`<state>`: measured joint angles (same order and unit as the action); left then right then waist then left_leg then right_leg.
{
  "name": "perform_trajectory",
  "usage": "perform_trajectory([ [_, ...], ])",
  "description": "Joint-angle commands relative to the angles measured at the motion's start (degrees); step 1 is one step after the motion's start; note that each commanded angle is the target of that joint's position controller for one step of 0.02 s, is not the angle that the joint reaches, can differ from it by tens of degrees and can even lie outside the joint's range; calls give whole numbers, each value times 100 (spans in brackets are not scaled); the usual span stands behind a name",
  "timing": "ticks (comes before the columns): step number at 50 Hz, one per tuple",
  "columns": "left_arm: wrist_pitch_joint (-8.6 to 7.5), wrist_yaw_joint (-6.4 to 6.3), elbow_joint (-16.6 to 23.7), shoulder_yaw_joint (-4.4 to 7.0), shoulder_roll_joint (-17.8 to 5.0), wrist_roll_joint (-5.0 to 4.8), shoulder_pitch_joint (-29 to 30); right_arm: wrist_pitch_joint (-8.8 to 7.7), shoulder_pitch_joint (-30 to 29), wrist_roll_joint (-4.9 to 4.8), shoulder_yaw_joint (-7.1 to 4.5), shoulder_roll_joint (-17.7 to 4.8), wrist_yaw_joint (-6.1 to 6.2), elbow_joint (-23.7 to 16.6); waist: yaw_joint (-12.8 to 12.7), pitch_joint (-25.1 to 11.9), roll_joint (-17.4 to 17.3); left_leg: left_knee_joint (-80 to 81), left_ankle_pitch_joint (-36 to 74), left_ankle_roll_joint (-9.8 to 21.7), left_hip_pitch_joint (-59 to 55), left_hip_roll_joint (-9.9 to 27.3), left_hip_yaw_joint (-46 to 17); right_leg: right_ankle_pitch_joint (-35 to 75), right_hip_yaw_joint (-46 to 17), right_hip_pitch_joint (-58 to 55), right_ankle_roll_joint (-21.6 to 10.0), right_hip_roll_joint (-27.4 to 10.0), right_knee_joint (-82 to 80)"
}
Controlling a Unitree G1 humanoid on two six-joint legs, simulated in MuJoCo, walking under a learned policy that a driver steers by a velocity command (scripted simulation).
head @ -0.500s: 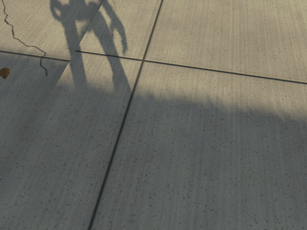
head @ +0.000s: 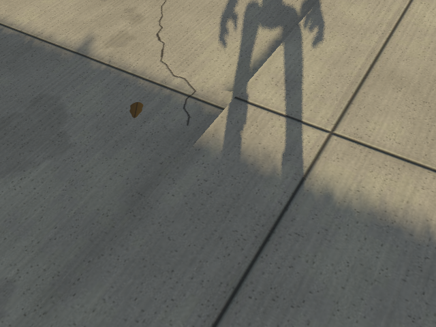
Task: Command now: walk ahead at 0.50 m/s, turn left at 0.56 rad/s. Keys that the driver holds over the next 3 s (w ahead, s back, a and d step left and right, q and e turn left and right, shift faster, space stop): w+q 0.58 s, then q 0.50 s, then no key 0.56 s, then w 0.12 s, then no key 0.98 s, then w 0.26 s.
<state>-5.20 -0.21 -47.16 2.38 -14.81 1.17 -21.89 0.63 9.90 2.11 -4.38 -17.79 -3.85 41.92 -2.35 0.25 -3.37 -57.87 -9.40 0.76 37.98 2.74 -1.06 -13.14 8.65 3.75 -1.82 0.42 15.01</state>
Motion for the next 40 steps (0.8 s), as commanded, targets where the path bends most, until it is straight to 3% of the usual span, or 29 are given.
perform_trajectory([
  [1,-87,8,304,149,-655,-2,192,-62,-499,-13,90,4,-94,-524,85,279,860,795,642,8,242,118,117,1894,-458,-60,-619,-1401,-602],
  [5,-23,-29,127,217,-861,-3,-89,-82,-1081,11,146,-16,-147,-779,-61,451,843,1807,439,297,-192,23,565,2293,-69,-375,-490,-1554,-440],
  [7,51,-55,35,238,-968,7,-197,-80,-1085,40,130,-69,-108,-831,-25,385,875,2109,-47,512,-541,-216,810,3542,177,-670,-395,-1589,62],
  [9,142,-85,-25,279,-1179,11,-249,-104,-466,82,48,-213,-17,-696,282,-89,954,2311,-614,785,-1418,-676,995,5282,394,-856,-337,-1589,1377],
  [10,190,-93,4,275,-1209,-16,-199,-164,413,122,-38,-332,52,-428,690,-599,776,2727,-412,956,-2552,-886,945,5060,538,-473,-239,-1490,2615],
  [11,193,-82,168,220,-1048,18,-225,-188,1352,163,-196,-762,157,-176,1050,-1250,229,2938,-943,1213,-4094,-158,-159,3264,559,742,-68,-1339,4298],
  [12,169,43,604,82,-368,26,-401,-166,1112,51,-351,-1485,227,-293,555,-1642,-1204,3380,-938,1929,-5676,1525,-3221,-1833,255,3288,281,-238,6218],
  [13,132,49,758,171,-854,82,341,-109,1418,-138,-371,-1423,255,-380,1032,-1845,-286,3971,-452,2063,-5696,1674,-4133,-1666,-930,3861,265,-119,6685],
  [14,84,65,870,149,-779,-12,668,-98,1172,-147,-319,-1236,308,-239,833,-1013,-45,3976,202,1968,-5141,1530,-3153,-1016,-1044,4164,207,-417,6550],
  [15,29,46,805,95,-693,-18,597,-120,952,-160,-228,-900,334,-198,577,-459,234,4026,1002,1771,-4290,1277,-2543,-635,-1001,3880,195,-616,5989],
  [16,67,33,746,100,-678,39,521,-158,710,-165,-170,-723,349,-220,335,-230,308,4093,1484,1606,-3709,965,-2121,-589,-1025,3515,226,-726,5623],
  [18,270,58,680,100,-662,167,236,-237,485,-205,-87,-525,335,-269,45,-255,164,4271,1966,1542,-3036,647,-1667,-644,-1029,2909,344,-764,5253],
  [22,427,108,843,70,-491,165,738,-347,848,-189,-131,-682,314,-123,119,-45,196,4545,1676,1520,-2730,373,-1521,-51,-891,3170,498,-692,4484],
  [28,378,149,1209,12,-445,119,2033,-344,1551,-191,-148,-713,351,60,605,174,28,4387,1656,1305,-3349,289,-1750,1045,-943,3630,520,-473,2967],
  [31,289,152,1357,-28,-440,68,2424,-292,1779,-152,-162,-775,413,118,737,225,18,3859,2966,1204,-3644,284,-1793,1009,-884,3451,440,-183,2399],
  [33,216,107,1356,-32,-485,47,2267,-237,1722,-140,-171,-816,459,103,644,117,-79,3391,3718,964,-3620,214,-1845,857,-905,2834,313,49,2008],
  [35,155,12,1155,38,-695,46,1534,-242,1365,-155,-183,-883,480,-10,280,-164,-195,2742,4167,627,-3337,4,-1958,790,-919,1591,119,285,1482],
  [36,81,-54,1031,79,-817,76,933,-283,1152,-241,-180,-887,453,-58,-101,-427,-64,1952,3991,445,-3036,-278,-1823,1497,-986,617,-17,115,947],
  [37,11,-133,985,156,-1194,150,143,-338,1157,-341,-94,-554,427,-262,-350,-1187,444,510,2099,253,-2251,-565,-1544,2644,-1953,-889,-305,-1142,1086],
  [38,101,-118,1092,219,-1579,159,108,-285,2175,-491,-17,-58,518,-314,135,-2136,1709,-1247,-3187,102,-1046,-1447,-742,5587,-3816,-2183,-1173,-3158,1488],
  [39,224,-98,1111,238,-1296,-55,209,-165,2248,-186,-112,-710,582,-136,135,-2275,1170,-1760,-2760,108,-869,-1020,-625,5222,-4174,-1608,-1393,-2953,1411],
  [40,258,-105,1180,83,-754,-83,574,-88,1763,-108,-162,-770,547,-121,185,-1486,787,-1749,-2295,44,-798,-837,-606,4559,-3318,-852,-1238,-2521,1164],
])
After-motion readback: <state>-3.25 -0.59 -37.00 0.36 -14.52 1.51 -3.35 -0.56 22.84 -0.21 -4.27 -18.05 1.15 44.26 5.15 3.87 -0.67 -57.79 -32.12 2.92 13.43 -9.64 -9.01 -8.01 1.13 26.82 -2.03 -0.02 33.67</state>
